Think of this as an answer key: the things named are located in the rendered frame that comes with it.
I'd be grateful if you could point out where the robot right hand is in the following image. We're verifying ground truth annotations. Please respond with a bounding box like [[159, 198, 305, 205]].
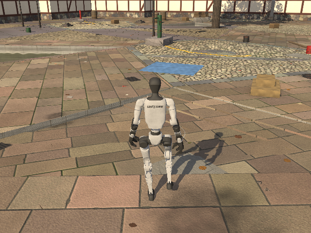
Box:
[[172, 142, 184, 155]]

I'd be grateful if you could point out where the right robot forearm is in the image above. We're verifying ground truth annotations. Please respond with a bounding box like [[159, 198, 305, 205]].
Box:
[[173, 119, 183, 143]]

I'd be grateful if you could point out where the robot right shin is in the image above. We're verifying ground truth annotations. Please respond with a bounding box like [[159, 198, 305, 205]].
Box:
[[165, 151, 172, 183]]

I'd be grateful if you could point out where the robot right upper arm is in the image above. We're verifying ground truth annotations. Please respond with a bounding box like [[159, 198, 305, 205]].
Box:
[[165, 98, 177, 126]]

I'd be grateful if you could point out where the left robot forearm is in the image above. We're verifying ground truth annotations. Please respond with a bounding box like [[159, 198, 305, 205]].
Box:
[[129, 118, 138, 138]]

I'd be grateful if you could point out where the humanoid robot torso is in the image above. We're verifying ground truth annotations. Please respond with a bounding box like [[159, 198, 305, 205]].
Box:
[[144, 98, 166, 146]]

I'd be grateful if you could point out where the robot left hand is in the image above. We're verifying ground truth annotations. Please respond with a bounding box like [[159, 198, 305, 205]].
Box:
[[129, 136, 139, 147]]

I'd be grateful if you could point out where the robot left upper arm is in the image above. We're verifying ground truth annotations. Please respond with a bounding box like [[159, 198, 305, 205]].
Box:
[[133, 98, 145, 125]]

